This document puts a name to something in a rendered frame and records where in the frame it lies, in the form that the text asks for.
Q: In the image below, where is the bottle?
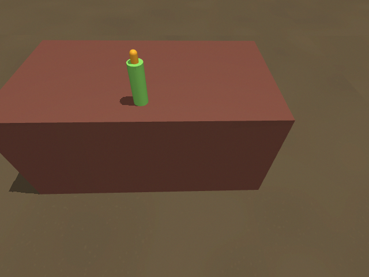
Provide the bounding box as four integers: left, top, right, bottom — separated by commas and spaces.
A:
126, 49, 149, 106

